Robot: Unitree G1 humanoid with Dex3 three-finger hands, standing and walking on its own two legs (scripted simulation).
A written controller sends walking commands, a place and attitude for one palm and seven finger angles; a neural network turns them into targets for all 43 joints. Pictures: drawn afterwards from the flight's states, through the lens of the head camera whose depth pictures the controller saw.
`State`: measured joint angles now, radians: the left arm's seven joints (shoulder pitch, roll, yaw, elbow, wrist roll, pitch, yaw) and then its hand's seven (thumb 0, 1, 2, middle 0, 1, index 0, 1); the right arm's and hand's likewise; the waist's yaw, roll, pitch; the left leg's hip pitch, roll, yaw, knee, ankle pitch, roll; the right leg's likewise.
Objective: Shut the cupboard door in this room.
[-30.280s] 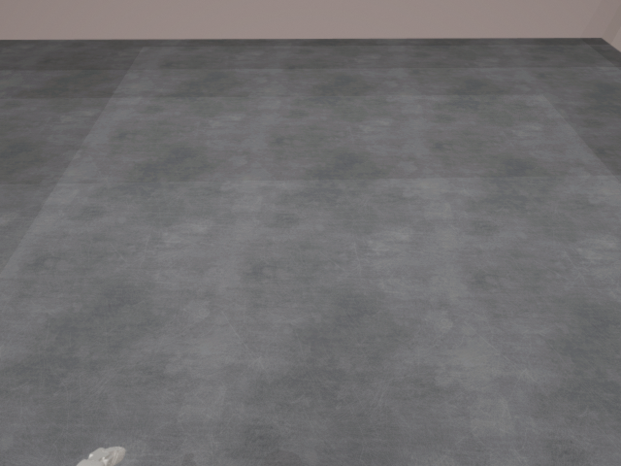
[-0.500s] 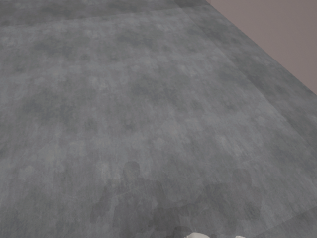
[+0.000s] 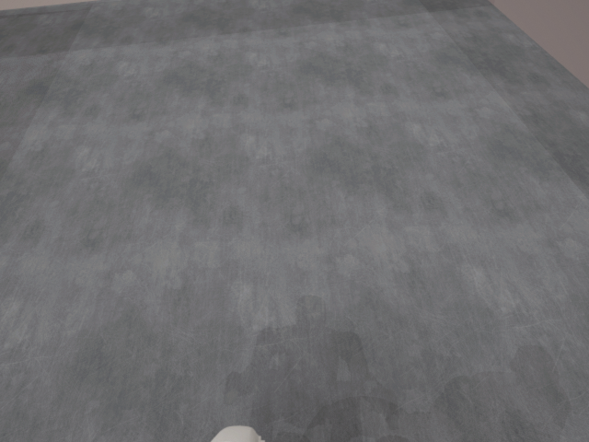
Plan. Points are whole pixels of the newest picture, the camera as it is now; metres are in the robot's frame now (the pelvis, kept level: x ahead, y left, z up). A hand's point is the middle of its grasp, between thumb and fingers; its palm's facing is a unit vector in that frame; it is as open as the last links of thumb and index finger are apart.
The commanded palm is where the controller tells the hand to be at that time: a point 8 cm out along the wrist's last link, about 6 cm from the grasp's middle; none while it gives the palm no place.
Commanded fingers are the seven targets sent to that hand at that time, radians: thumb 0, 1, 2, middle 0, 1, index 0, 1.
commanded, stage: turn or walk to find it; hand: left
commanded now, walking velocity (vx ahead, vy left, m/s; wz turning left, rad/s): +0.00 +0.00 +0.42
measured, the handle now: out of the picture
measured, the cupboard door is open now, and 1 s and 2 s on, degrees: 97 97 97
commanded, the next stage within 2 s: none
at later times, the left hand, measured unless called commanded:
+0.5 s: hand out of the picture +0.03 +0.25 -0.16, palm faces +0.21 -0.94 -0.25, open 7.4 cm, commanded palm none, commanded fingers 0.00 0.90 0.90 -0.20 -0.30 -0.20 -0.30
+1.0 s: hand out of the picture -0.08 +0.21 -0.18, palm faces +0.44 -0.87 -0.25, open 7.4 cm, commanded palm none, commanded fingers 0.00 0.90 0.90 -0.20 -0.30 -0.20 -0.30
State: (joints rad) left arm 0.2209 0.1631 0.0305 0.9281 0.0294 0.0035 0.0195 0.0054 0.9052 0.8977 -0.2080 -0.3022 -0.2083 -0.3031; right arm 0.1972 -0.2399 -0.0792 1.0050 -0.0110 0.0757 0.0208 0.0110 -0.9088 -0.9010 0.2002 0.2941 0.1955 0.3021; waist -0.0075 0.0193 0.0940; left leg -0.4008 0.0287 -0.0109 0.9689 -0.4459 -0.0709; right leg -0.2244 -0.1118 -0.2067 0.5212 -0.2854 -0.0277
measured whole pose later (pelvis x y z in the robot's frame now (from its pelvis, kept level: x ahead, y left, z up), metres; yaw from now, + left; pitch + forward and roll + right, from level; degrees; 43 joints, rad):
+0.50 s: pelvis -0.01 +0.03 +0.00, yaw +11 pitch +1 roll +0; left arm 0.16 0.23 0.05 0.95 0.01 0.05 0.01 0.01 0.91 0.90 -0.20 -0.30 -0.20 -0.30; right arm 0.16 -0.19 -0.05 0.96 -0.02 0.03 0.01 0.01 -0.90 -0.90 0.21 0.29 0.20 0.30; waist -0.01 0.00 0.07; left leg -0.24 -0.02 -0.05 0.47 -0.24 0.01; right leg -0.37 -0.07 -0.05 0.82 -0.44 0.08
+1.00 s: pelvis -0.02 +0.01 -0.01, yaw +25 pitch +0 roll +1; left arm 0.25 0.21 0.04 0.95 0.03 0.01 0.02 0.00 0.90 0.90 -0.21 -0.30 -0.21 -0.30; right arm 0.14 -0.23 -0.06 0.99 0.00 0.05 0.02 0.01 -0.91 -0.90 0.20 0.29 0.19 0.30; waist 0.02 -0.02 0.10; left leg -0.29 0.03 0.05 0.65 -0.38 -0.05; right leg -0.24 -0.15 -0.26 0.59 -0.34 0.01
